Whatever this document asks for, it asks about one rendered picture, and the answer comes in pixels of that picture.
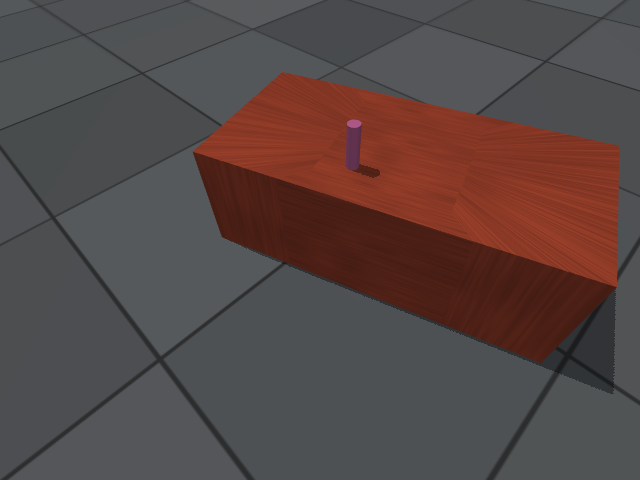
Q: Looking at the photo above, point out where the can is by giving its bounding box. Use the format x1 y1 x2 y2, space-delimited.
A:
346 120 362 170

